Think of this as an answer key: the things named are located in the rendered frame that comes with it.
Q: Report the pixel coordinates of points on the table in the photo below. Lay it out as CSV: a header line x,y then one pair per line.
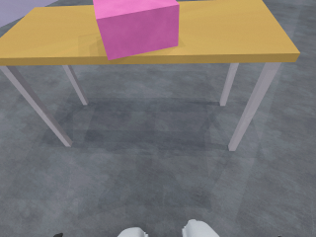
x,y
210,31

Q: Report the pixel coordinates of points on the robot thigh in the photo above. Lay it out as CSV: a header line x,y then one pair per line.
x,y
198,229
133,232

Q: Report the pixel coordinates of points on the robot right thigh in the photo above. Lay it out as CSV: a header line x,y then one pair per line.
x,y
198,229

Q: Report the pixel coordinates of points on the carton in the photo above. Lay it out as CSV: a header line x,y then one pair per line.
x,y
131,27

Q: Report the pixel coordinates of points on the robot left thigh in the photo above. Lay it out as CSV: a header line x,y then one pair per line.
x,y
133,232

